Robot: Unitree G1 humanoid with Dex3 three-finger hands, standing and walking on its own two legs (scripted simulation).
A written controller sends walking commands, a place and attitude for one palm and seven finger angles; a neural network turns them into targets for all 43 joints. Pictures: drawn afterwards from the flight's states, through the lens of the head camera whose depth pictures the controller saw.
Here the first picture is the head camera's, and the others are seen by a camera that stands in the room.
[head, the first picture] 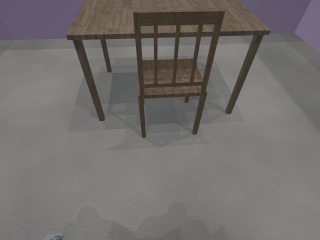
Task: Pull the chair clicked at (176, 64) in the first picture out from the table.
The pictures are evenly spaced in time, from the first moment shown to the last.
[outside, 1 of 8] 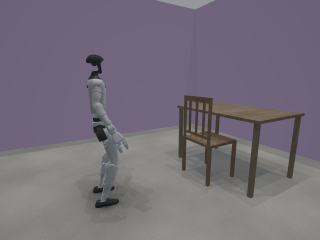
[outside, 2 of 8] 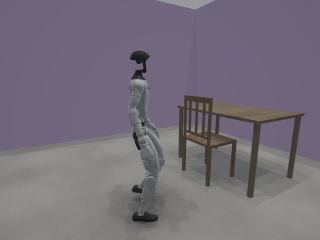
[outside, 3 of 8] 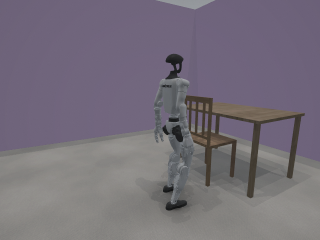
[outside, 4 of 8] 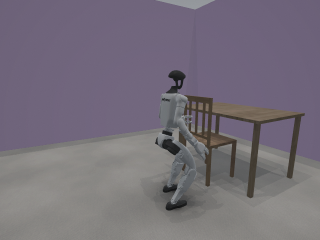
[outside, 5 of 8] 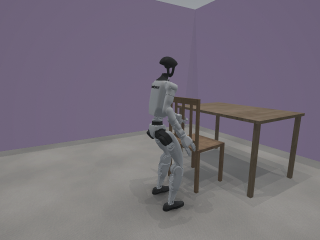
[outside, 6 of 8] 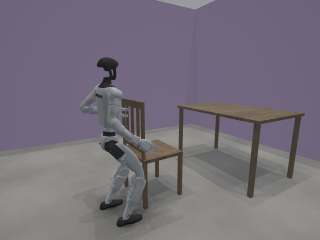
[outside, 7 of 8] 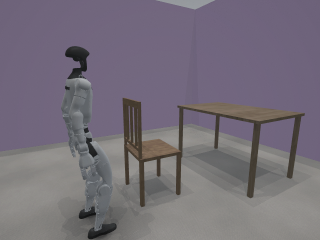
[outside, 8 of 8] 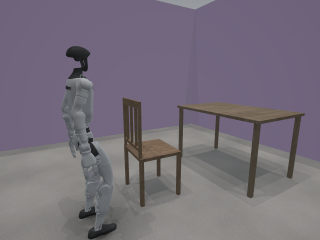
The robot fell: no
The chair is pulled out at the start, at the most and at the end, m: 0.00 0.74 0.73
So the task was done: yes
